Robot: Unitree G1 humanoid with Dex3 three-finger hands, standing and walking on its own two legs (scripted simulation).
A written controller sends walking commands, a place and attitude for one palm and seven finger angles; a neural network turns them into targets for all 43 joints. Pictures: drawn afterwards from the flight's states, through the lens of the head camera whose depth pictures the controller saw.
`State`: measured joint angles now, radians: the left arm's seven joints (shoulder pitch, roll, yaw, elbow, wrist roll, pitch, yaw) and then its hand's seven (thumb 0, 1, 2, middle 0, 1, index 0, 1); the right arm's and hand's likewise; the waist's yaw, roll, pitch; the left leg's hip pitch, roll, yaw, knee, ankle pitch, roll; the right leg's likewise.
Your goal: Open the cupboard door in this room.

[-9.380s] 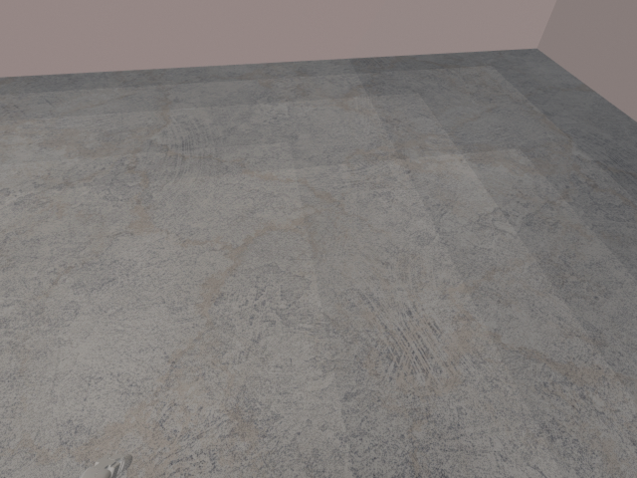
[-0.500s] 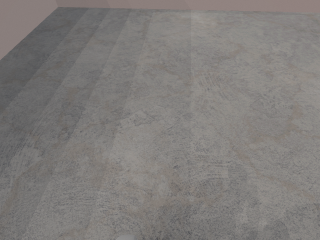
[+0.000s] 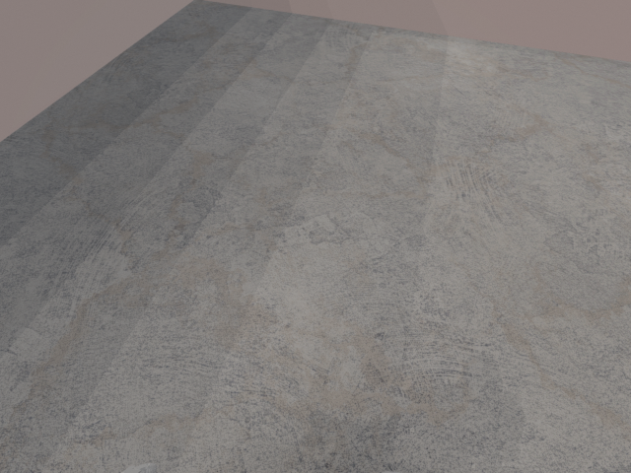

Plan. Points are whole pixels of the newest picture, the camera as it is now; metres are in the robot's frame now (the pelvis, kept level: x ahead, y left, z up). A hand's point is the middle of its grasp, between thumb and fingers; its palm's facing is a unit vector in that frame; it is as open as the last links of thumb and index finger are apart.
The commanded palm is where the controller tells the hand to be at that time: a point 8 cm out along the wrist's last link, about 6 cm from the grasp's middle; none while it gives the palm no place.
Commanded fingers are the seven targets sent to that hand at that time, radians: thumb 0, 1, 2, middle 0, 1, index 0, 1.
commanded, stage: turn or walk to find it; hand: left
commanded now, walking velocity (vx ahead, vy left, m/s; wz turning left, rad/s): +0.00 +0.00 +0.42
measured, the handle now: out of the picture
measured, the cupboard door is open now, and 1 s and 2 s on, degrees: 0 0 0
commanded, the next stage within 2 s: stand and wait in 1.44 s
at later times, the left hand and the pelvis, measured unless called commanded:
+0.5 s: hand out of the picture -0.03 +0.16 -0.16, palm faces +0.28 -0.93 -0.24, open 7.3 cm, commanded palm none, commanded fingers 0.00 0.90 0.90 -0.20 -0.30 -0.20 -0.30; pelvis -0.04 -0.04 +0.00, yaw +14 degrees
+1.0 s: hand out of the picture -0.07 +0.21 -0.16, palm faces +0.44 -0.86 -0.27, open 7.4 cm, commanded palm none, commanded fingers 0.00 0.90 0.90 -0.20 -0.30 -0.20 -0.30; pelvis -0.08 -0.02 +0.00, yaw +25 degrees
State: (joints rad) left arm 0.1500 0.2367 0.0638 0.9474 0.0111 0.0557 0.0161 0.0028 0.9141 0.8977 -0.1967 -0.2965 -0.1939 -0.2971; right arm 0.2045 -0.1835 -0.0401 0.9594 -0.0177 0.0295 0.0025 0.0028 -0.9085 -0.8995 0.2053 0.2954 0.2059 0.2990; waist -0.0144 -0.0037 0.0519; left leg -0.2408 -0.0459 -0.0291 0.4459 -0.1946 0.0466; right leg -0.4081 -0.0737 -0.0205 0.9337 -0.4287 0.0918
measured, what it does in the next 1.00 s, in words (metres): steps on the spot, turning left: right foot, then left foot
